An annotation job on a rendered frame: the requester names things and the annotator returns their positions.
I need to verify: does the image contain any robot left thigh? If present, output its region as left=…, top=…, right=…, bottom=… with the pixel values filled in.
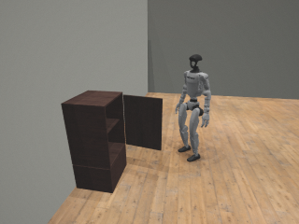
left=189, top=105, right=204, bottom=139

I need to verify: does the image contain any robot right forearm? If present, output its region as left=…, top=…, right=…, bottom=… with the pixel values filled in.
left=179, top=89, right=187, bottom=104

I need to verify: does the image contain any left robot hand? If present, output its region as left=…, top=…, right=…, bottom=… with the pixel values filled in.
left=201, top=113, right=210, bottom=128

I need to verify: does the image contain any right robot hand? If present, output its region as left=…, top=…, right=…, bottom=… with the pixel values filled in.
left=175, top=102, right=182, bottom=114

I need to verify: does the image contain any right robot upper arm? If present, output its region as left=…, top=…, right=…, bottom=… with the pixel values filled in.
left=183, top=70, right=190, bottom=90

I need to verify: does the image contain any robot left forearm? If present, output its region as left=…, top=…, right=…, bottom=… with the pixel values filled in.
left=204, top=91, right=211, bottom=113

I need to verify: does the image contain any left robot upper arm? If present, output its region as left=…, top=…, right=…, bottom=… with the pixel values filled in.
left=199, top=73, right=210, bottom=96

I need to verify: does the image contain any cupboard door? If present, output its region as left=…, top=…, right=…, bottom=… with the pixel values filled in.
left=123, top=94, right=163, bottom=151

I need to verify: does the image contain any robot right foot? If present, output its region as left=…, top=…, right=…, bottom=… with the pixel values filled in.
left=178, top=145, right=192, bottom=153

